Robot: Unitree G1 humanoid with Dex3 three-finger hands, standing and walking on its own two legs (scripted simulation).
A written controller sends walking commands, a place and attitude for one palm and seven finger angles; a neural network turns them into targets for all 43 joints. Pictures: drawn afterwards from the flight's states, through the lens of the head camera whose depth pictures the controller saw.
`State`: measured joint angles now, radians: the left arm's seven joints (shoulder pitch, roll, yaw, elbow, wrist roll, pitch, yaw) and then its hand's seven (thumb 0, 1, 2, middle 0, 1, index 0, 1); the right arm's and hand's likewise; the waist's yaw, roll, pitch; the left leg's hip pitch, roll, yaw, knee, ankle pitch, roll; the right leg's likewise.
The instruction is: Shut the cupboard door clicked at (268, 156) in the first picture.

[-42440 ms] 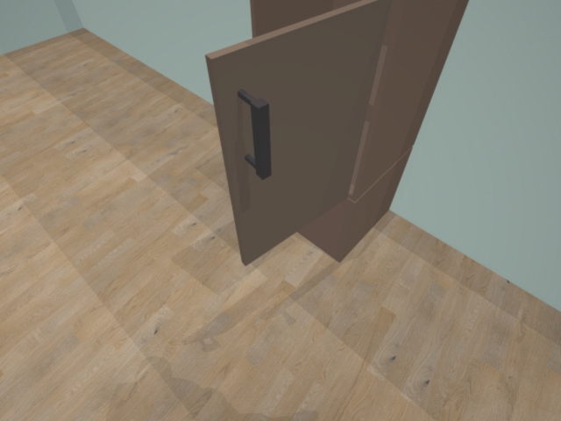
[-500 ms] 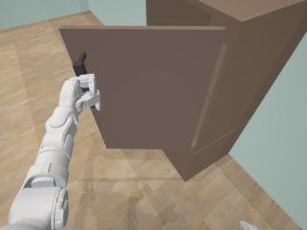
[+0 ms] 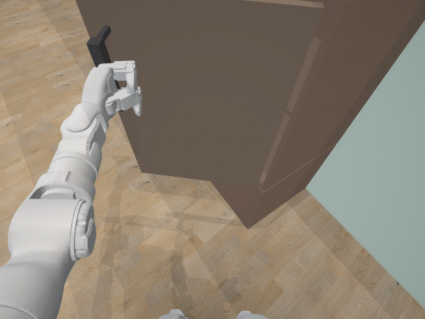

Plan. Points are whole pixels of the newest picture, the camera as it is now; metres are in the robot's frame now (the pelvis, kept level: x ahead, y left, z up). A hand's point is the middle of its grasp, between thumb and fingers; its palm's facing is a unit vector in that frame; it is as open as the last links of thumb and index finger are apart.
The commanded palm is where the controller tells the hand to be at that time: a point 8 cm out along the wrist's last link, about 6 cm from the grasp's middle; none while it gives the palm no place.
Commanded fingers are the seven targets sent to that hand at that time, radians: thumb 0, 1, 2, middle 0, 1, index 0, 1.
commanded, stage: push the door shut along its arc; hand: left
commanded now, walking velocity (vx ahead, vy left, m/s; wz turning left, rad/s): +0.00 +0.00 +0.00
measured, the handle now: (112, 71) +0.57 +0.18 +0.13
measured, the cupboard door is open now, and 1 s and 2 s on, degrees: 48 39 39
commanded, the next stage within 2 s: pull the fist back off the door in 0.64 s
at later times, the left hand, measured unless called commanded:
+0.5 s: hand (164, 76) +0.54 +0.08 +0.14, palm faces -0.32 -0.95 +0.00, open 2.9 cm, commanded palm +0.55 +0.12 +0.14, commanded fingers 0.00 0.90 0.90 -1.30 -1.50 -1.30 -1.50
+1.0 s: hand (178, 67) +0.57 +0.05 +0.13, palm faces +0.10 -0.99 -0.05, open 2.9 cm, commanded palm +0.54 +0.09 +0.14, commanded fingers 0.00 0.90 0.90 -1.30 -1.50 -1.30 -1.50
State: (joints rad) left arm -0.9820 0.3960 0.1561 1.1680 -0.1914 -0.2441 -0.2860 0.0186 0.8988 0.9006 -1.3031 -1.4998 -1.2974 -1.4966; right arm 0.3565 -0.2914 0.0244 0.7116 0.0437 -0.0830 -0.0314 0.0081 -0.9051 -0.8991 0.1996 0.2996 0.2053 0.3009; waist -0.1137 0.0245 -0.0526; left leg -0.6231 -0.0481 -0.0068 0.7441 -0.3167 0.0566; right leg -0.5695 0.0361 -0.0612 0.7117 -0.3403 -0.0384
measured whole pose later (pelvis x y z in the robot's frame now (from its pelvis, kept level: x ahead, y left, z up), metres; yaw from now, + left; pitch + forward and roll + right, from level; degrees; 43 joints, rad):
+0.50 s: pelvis +0.02 +0.00 +0.00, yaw -2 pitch +15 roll -1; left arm -1.11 0.45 0.23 1.28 -0.13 -0.23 -0.37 -0.01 0.85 0.91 -1.30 -1.50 -1.30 -1.50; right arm 0.44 -0.29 0.02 0.70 0.02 -0.02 -0.02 0.01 -0.90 -0.90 0.20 0.30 0.21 0.30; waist -0.18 0.04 -0.07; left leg -0.68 -0.02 0.02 0.77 -0.36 0.05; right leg -0.63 0.06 -0.03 0.73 -0.36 -0.04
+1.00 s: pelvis +0.01 -0.02 -0.02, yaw -1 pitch +21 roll -2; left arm -1.24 0.34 0.29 1.30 0.04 -0.26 0.19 -0.01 0.83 0.92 -1.30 -1.50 -1.29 -1.50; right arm 0.43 -0.27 0.01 0.69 -0.06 -0.07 0.08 0.00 -0.91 -0.90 0.20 0.30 0.20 0.30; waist -0.21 0.05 -0.13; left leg -0.88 -0.02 -0.01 0.89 -0.38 0.03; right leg -0.82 0.07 -0.07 0.85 -0.39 -0.07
